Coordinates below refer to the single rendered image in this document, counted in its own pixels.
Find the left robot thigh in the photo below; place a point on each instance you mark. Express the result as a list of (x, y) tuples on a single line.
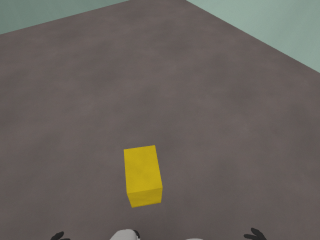
[(125, 235)]

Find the right robot hand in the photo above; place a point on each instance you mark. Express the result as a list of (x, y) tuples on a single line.
[(259, 235)]

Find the carton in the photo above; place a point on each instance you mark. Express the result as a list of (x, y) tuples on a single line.
[(142, 173)]

